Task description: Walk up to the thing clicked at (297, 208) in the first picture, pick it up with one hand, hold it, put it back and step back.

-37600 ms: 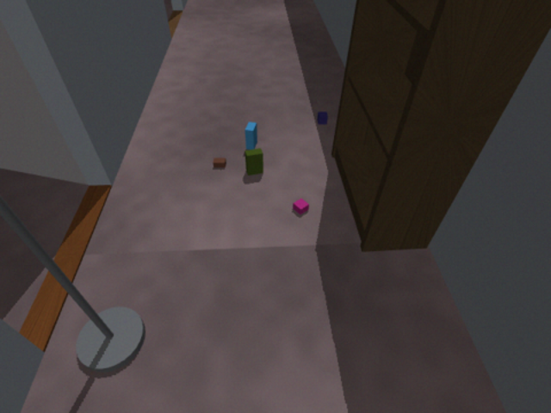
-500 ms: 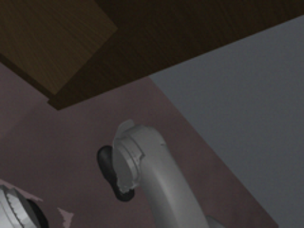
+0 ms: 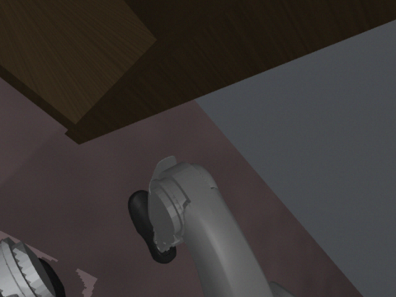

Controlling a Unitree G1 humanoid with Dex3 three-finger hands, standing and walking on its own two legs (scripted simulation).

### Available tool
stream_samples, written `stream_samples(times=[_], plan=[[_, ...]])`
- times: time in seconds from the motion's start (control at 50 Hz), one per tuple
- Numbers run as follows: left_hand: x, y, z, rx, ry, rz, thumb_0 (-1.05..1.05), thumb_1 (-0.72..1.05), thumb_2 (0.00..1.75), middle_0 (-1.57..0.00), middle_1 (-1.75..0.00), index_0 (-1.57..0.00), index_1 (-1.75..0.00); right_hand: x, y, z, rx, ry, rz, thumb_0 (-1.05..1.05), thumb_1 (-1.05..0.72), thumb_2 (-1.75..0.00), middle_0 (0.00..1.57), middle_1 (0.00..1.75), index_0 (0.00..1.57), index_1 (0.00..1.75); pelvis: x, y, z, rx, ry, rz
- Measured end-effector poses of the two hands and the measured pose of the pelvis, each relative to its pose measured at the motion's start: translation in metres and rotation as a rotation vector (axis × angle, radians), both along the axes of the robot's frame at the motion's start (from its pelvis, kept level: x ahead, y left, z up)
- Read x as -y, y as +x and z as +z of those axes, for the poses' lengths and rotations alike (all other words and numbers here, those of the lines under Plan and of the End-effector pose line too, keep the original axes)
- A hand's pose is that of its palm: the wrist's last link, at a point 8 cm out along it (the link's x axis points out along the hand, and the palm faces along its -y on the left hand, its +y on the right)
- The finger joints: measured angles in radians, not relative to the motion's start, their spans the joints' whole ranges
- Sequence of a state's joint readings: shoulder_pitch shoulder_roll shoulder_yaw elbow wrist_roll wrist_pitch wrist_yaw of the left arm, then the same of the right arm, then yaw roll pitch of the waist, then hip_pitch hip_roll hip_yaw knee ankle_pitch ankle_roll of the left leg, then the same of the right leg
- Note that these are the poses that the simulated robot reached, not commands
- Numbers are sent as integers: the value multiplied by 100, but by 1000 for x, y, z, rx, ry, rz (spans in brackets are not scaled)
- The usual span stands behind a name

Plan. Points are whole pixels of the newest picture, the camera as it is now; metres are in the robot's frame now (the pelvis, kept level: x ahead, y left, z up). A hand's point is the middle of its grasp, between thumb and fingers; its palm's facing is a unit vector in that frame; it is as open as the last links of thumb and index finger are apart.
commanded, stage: close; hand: left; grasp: from above
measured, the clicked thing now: out of the picture +0.45 +0.40 -0.31
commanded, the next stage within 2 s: settle in 0.88 s
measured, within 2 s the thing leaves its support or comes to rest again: leaves its support in 1.32 s
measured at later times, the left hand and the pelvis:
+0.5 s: hand out of the picture +0.45 +0.38 -0.27, palm faces -0.19 -0.39 -0.90, open 7.7 cm; pelvis +0.00 +0.00 +0.00, yaw +0 degrees
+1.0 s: hand out of the picture +0.45 +0.37 -0.27, palm faces -0.17 -0.39 -0.90, open 6.4 cm; pelvis +0.00 +0.00 +0.00, yaw +0 degrees
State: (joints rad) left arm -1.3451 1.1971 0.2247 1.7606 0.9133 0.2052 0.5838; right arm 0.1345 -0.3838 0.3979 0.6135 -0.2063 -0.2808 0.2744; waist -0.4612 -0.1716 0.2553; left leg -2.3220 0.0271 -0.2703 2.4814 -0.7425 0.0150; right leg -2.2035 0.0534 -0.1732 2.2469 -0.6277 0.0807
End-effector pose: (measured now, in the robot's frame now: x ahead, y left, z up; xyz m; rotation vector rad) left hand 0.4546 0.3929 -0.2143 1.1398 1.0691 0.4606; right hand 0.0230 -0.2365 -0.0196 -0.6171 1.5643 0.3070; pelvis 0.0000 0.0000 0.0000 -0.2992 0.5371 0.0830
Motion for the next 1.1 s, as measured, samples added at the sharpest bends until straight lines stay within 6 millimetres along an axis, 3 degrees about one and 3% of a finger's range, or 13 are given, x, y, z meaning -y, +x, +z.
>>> stream_samples(times=[0.36, 1.1], plan=[[10, 0, 0, 3, 5, 29, 0, 37, 24, -69, -54, -75, -47, 3, -5, 2, -1, 14, -5, 1, -90, -89, 20, 30, 20, 30, 2, -1, 1, 4, 6, 0], [16, -5, 2, 6, 20, 89, -6, 46, 8, -75, -34, -106, -36, 4, -9, 6, -20, 41, -6, 1, -92, -89, 19, 30, 20, 30, 3, 0, 4, -2, 7, 3]])
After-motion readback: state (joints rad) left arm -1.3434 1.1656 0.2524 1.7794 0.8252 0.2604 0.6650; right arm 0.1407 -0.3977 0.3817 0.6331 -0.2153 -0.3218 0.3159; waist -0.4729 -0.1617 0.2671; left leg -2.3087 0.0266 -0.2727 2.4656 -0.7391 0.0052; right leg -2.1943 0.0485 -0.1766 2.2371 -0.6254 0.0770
